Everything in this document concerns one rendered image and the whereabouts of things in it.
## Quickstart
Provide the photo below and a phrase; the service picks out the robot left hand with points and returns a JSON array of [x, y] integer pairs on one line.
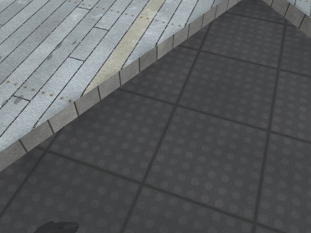
[[58, 227]]

